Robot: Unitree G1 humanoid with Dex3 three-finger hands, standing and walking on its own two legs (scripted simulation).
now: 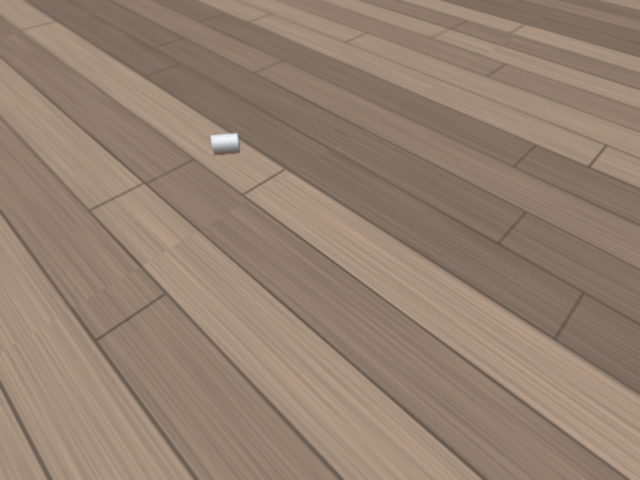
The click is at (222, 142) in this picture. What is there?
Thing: lying can
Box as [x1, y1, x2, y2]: [211, 133, 239, 151]
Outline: 237,133 211,135 213,151 239,149
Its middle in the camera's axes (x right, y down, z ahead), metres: -0.51 -0.52 +2.08
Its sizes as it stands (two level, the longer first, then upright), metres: 0.135 0.089 0.089
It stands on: the floor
